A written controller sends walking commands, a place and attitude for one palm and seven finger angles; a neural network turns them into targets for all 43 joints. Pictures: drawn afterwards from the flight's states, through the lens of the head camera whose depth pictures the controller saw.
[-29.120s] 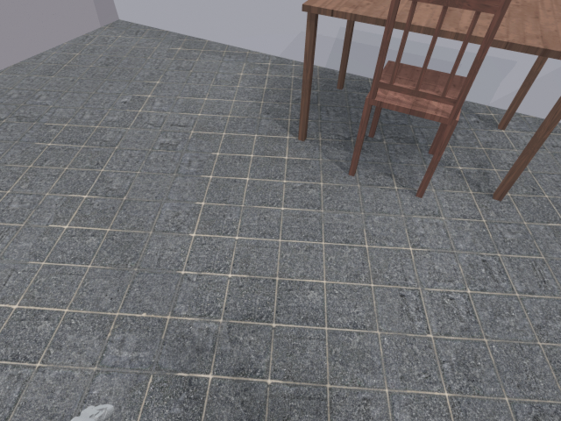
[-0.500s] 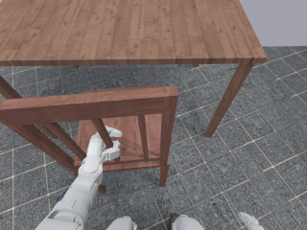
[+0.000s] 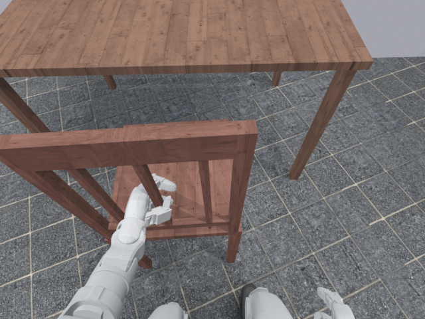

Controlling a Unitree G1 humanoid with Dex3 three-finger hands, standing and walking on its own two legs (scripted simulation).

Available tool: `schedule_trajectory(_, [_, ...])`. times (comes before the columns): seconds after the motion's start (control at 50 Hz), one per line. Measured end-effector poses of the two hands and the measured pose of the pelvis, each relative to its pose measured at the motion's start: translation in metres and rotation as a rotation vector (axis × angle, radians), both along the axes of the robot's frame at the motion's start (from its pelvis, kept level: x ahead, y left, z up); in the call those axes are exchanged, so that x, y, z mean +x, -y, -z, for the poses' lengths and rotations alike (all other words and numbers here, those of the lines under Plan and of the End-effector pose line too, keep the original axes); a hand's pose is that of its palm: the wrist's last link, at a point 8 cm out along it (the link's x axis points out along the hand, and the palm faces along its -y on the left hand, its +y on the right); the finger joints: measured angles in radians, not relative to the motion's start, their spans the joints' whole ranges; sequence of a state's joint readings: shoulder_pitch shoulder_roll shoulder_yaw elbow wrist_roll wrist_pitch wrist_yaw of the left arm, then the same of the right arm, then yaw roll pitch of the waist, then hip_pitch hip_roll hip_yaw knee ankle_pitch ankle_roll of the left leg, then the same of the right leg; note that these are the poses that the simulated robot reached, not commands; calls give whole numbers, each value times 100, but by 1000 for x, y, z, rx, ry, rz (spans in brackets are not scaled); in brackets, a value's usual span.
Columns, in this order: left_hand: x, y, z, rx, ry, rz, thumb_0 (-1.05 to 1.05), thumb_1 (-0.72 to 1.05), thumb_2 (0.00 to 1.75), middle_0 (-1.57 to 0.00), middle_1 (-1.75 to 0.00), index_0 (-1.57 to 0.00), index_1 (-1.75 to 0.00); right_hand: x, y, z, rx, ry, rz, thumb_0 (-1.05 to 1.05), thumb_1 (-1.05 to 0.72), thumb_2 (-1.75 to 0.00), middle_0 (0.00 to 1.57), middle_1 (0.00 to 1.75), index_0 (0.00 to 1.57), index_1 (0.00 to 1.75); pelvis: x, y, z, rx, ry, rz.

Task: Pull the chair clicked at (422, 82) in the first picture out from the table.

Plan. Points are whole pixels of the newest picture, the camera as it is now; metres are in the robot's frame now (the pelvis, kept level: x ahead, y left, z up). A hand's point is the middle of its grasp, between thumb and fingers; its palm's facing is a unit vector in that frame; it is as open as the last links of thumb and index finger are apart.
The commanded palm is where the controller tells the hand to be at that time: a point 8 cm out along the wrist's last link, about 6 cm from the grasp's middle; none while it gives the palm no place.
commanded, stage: step backward, pulling the chair out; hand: left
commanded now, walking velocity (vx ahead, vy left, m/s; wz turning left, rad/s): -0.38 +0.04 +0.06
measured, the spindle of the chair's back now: (156, 198) +0.35 +0.13 -0.05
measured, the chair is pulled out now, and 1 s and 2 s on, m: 0.26 0.45 0.67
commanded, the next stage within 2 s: stop walking, hand still on the chair in 1.34 s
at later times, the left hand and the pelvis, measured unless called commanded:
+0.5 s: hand (158, 238) +0.27 +0.12 -0.06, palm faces -0.02 -0.98 -0.20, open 5.1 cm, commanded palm +0.23 +0.17 -0.05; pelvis -0.09 +0.00 +0.02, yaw +2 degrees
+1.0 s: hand (147, 314) +0.14 +0.12 -0.05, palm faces -0.03 -0.98 -0.20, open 5.1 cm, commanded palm +0.12 +0.18 -0.05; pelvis -0.20 +0.00 +0.02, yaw +2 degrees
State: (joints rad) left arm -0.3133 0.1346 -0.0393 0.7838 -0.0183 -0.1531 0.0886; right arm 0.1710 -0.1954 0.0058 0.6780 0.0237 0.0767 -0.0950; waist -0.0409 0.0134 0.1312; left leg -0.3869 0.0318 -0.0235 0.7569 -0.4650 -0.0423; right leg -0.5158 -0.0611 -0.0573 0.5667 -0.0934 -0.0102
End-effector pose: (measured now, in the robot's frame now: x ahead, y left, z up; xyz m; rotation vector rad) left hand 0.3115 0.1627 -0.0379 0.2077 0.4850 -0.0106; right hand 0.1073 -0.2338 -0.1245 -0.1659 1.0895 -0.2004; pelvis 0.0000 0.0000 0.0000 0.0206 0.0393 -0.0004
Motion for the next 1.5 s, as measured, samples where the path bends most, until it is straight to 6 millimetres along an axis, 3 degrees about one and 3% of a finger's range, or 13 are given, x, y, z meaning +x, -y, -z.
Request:
schedule_trajectory(0.16, [-18, -7, 0, -16, -11, 8, 3, 73, 83, -32, -127, -50, -144, -39, 13, -14, -106, -33, -28, 1, -91, -90, 20, 30, 20, 30, -31, -12, -2, 1, 7, -34])
schedule_trajectory(0.26, [-36, -12, -3, -23, -51, -31, 4, 74, 82, -31, -124, -50, -144, -57, 10, -17, -78, -60, -26, 1, -91, -90, 20, 30, 20, 30, -38, -8, -12, -44, 4, -35])
schedule_trajectory(0.4, [-51, -10, -3, 12, -39, -54, 4, 72, 82, -35, -124, -49, -144, -71, 12, -4, -11, -80, -51, 1, -91, -90, 20, 30, 20, 30, -61, 10, -13, -55, 10, -23])
schedule_trajectory(0.56, [-73, -8, -4, 5, -45, -28, 3, 73, 80, -33, -123, -49, -144, -83, 26, -16, -98, -10, -23, 1, -91, -90, 20, 30, 20, 30, -98, -6, -12, -19, -14, -40])
schedule_trajectory(0.7, [-111, -13, -3, -8, -5, 17, 3, 74, 80, -32, -128, -49, -144, -106, 14, -28, -112, 27, -23, 1, -91, -90, 20, 30, 20, 30, -130, -12, -10, -1, 3, -8])
schedule_trajectory(0.8, [-144, -14, -3, 0, -3, -25, 3, 73, 82, -35, -128, -50, -144, -126, 0, -13, -19, 25, -62, 1, -91, -90, 20, 30, 20, 30, -145, 1, -8, -21, 0, 3])
schedule_trajectory(0.94, [-179, -11, -6, 12, -45, -48, 3, 73, 81, -36, -123, -50, -144, -166, 2, -9, 7, -6, -50, 1, -91, -90, 20, 30, 21, 30, -182, 6, -16, -6, 7, -10])
schedule_trajectory(1.1, [-212, -15, -6, 0, -37, -5, 3, 73, 81, -34, -126, -50, -144, -214, 17, -20, -113, 12, -32, 1, -91, -90, 20, 30, 20, 30, -228, -15, -11, -3, -2, -52])
schedule_trajectory(1.2, [-241, -19, -6, -6, -27, -2, 3, 74, 81, -33, -128, -49, -144, -250, 11, -27, -110, -1, -33, 1, -91, -90, 20, 30, 20, 30, -254, -15, -12, -4, 8, -24])
schedule_trajectory(1.36, [-291, -19, -7, 13, -20, -33, 3, 72, 81, -37, -127, -49, -144, -300, -1, -6, 1, -49, -43, 1, -91, -90, 20, 30, 20, 30, -297, -1, -14, -49, 22, -6])
schedule_trajectory(1.5, [-326, -18, -8, 5, -41, -14, 2, 73, 80, -34, -127, -50, -144, -331, 7, -16, -56, 22, -13, 1, -91, -90, 20, 30, 21, 30, -334, -12, -10, -25, 26, -21])
